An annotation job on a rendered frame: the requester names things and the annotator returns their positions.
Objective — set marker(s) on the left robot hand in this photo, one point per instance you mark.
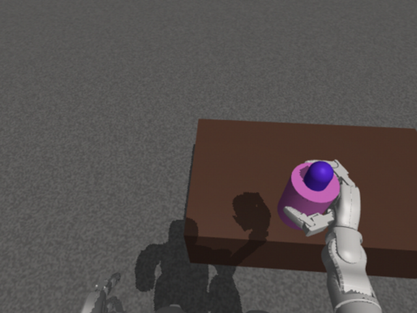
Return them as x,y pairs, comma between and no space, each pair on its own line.
96,301

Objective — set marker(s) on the right robot hand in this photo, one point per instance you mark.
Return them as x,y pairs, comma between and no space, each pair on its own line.
343,211

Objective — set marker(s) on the bottle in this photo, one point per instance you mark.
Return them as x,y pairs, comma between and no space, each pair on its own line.
311,188

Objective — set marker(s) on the right robot arm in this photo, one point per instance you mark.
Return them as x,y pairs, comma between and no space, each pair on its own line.
345,261

